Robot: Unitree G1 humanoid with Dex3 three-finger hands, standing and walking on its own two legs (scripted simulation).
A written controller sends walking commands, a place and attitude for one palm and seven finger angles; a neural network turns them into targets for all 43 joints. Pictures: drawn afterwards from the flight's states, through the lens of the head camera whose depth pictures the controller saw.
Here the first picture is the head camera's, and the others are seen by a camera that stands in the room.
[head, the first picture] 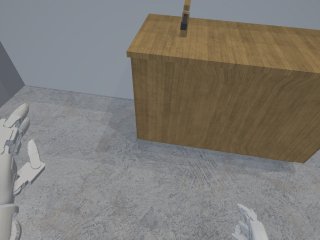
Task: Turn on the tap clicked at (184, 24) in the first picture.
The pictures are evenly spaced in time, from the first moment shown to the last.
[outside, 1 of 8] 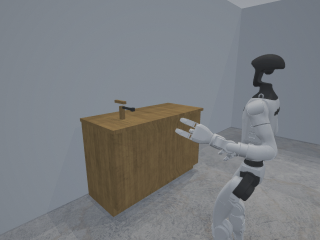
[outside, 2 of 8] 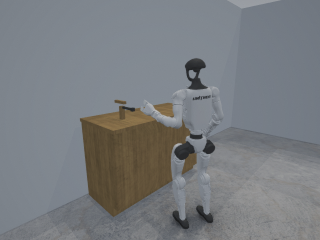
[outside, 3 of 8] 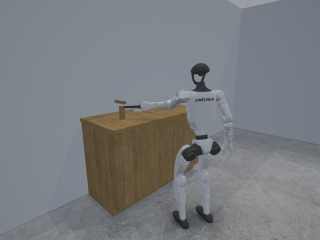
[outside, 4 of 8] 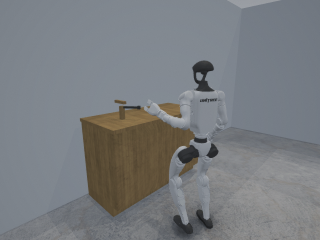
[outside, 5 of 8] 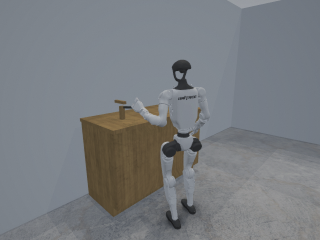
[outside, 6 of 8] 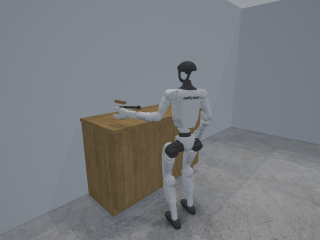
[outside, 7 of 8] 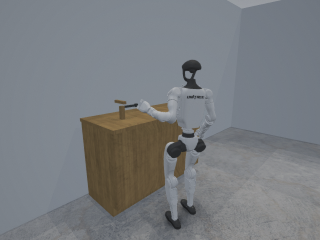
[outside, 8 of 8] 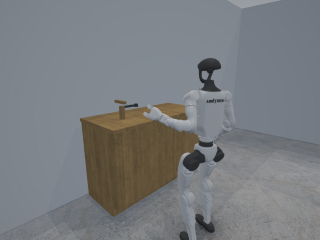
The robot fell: no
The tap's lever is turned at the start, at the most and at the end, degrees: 0 86 86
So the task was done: no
